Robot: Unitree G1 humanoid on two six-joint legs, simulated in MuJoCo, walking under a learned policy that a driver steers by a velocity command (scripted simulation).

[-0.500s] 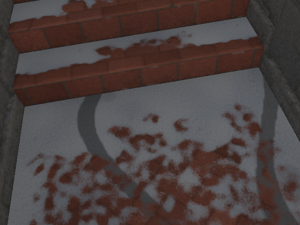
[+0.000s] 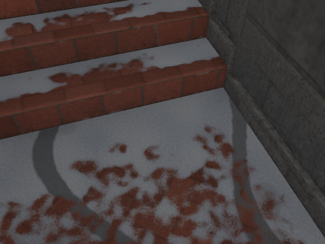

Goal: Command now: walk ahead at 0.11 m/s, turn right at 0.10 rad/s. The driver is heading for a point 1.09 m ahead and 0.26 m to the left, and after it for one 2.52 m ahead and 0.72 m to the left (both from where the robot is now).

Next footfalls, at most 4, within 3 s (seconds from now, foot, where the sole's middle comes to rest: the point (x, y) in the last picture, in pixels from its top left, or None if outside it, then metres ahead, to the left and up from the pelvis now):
0.06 right None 0.02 -0.12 -0.77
0.50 left None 0.30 0.18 -0.77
1.02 right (142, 206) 0.65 0.09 -0.77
1.44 left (90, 195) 0.70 0.32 -0.77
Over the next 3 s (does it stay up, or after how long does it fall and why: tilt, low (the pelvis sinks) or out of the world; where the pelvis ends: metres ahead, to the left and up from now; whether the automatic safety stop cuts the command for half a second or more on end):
stays up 0.80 0.19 0.00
